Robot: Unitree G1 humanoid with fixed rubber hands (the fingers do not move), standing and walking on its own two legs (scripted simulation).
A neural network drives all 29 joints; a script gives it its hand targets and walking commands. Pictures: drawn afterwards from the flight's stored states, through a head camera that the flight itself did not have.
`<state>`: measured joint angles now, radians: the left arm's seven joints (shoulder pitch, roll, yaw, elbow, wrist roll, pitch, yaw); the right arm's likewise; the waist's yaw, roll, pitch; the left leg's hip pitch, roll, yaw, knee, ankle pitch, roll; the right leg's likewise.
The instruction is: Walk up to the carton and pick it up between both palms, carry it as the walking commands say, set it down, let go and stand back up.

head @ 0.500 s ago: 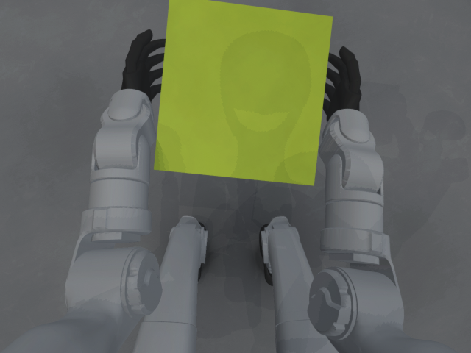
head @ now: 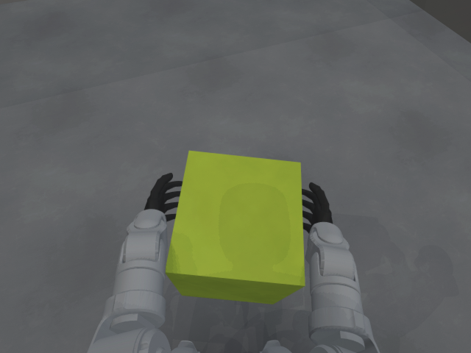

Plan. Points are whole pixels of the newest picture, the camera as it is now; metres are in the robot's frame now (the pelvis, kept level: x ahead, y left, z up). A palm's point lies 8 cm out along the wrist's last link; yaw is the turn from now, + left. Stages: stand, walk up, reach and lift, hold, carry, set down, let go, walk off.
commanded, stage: reach and lift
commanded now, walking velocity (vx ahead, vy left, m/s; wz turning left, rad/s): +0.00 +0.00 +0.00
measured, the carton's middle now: (235, 235) +0.36 +0.00 -0.09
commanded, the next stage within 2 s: none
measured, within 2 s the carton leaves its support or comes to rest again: neither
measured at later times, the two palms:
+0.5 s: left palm (149, 215) +0.34 +0.13 +0.04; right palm (337, 220) +0.33 -0.16 +0.05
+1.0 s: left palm (137, 209) +0.33 +0.13 +0.10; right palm (352, 221) +0.31 -0.15 +0.10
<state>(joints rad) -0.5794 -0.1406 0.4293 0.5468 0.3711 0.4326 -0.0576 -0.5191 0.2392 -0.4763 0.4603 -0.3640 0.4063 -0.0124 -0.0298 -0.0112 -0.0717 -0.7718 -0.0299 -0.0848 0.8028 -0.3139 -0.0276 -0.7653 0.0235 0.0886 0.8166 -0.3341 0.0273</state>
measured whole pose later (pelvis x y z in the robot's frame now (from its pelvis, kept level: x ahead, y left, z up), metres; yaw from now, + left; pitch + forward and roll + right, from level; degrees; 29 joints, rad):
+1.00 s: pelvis +0.01 +0.01 +0.05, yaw +0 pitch -6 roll +0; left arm -0.36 -0.18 0.27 0.31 0.31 0.71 0.00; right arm -0.35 0.18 -0.29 0.30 -0.28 0.70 0.00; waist -0.05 -0.01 0.01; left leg -0.10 -0.02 -0.08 0.40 -0.19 -0.01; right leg -0.09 0.00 0.10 0.40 -0.21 0.03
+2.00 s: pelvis +0.02 +0.00 +0.05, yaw +0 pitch -8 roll +0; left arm -0.28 -0.16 0.21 0.23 0.29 0.76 0.00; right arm -0.27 0.16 -0.19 0.25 -0.25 0.75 -0.02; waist -0.02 -0.01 0.03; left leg -0.05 -0.01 -0.09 0.38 -0.19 -0.02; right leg -0.05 0.00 0.09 0.39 -0.21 0.02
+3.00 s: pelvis +0.02 +0.00 +0.04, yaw +0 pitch -9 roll +0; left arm -0.26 -0.15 0.19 0.21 0.29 0.78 0.00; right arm -0.26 0.15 -0.17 0.21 -0.25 0.77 -0.02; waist -0.01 0.01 0.04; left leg -0.05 -0.01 -0.10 0.40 -0.20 -0.02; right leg -0.04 0.01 0.08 0.42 -0.22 0.02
